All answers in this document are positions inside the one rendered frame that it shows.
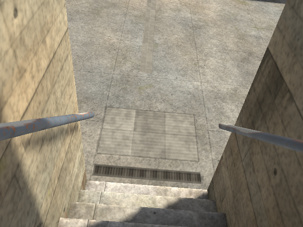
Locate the stairs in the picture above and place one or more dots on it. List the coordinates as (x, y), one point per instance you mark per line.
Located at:
(106, 204)

